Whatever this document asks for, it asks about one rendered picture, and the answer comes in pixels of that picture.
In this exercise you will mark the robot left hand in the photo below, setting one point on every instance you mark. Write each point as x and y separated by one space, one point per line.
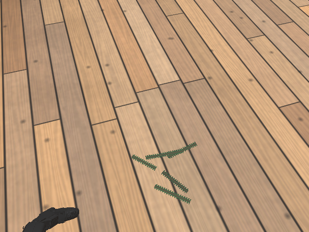
49 218

